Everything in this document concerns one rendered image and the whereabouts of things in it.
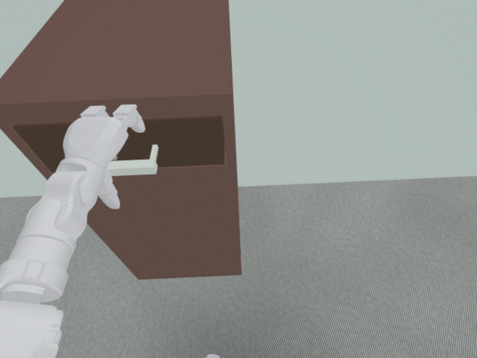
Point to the handle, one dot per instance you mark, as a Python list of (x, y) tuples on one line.
[(135, 167)]

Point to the drawer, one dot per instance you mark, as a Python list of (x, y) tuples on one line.
[(188, 141)]

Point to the robot left hand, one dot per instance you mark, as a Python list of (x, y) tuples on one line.
[(98, 138)]

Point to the cabinet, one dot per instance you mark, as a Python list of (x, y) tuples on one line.
[(172, 58)]

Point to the robot left forearm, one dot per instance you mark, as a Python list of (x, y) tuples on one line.
[(35, 272)]

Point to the left robot upper arm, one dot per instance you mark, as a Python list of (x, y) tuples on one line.
[(29, 330)]

